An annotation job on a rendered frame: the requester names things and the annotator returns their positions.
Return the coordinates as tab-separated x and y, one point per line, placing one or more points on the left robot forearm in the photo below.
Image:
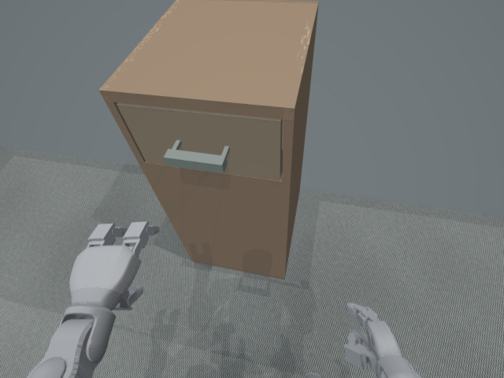
78	345

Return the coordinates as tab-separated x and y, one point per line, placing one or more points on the handle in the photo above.
194	160

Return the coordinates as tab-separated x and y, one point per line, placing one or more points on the left robot hand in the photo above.
103	272

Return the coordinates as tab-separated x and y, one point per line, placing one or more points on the cabinet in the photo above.
243	57

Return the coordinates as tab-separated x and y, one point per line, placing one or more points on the right robot forearm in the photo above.
394	366

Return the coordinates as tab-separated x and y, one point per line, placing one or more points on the right robot hand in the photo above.
363	350

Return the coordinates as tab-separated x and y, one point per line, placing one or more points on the drawer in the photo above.
256	143

